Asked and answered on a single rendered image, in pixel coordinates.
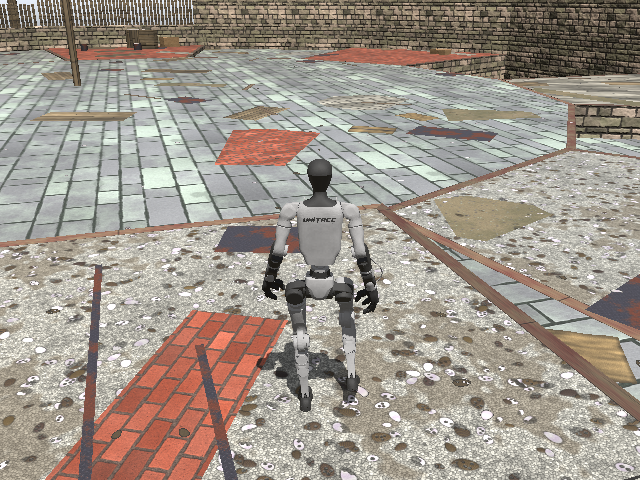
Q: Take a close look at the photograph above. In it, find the robot left forearm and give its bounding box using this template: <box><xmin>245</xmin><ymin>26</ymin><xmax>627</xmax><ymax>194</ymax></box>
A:
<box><xmin>264</xmin><ymin>241</ymin><xmax>283</xmax><ymax>282</ymax></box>

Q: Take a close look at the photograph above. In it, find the robot right upper arm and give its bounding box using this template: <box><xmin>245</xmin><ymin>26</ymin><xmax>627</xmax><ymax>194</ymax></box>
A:
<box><xmin>341</xmin><ymin>202</ymin><xmax>367</xmax><ymax>259</ymax></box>

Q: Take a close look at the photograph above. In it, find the humanoid robot torso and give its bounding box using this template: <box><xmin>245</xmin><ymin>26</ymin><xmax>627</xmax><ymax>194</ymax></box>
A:
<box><xmin>297</xmin><ymin>197</ymin><xmax>344</xmax><ymax>300</ymax></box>

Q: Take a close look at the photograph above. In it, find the robot right forearm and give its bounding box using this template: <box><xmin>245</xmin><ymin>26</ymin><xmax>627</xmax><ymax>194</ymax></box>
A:
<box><xmin>357</xmin><ymin>243</ymin><xmax>377</xmax><ymax>291</ymax></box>

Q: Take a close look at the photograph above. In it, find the humanoid robot head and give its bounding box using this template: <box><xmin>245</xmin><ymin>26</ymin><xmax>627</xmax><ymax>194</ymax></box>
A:
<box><xmin>303</xmin><ymin>159</ymin><xmax>337</xmax><ymax>207</ymax></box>

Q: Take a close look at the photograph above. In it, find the robot left hand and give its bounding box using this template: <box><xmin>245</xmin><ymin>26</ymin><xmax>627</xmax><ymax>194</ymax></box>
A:
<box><xmin>262</xmin><ymin>278</ymin><xmax>285</xmax><ymax>300</ymax></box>

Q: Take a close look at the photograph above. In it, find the robot right hand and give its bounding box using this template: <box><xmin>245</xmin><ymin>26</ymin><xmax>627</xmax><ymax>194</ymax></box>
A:
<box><xmin>355</xmin><ymin>287</ymin><xmax>379</xmax><ymax>314</ymax></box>

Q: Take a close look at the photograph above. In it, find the robot left upper arm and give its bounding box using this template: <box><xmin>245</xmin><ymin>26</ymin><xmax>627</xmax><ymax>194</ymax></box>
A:
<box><xmin>272</xmin><ymin>202</ymin><xmax>299</xmax><ymax>257</ymax></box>

